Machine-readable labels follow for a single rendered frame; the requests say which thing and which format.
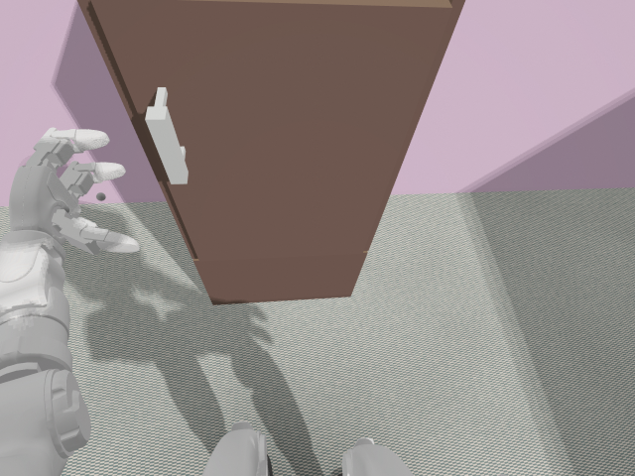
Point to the right robot thigh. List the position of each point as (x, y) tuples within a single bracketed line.
[(373, 460)]

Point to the handle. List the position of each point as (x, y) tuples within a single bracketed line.
[(165, 138)]

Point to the left robot thigh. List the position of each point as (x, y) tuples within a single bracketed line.
[(241, 452)]

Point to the cupboard door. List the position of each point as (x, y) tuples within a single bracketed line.
[(293, 113)]

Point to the robot thigh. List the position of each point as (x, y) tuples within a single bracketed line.
[(241, 452), (373, 460)]

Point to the left robot upper arm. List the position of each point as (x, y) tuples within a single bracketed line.
[(43, 420)]

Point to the robot left hand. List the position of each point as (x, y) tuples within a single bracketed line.
[(37, 194)]

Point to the left robot forearm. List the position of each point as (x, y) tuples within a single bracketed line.
[(34, 312)]

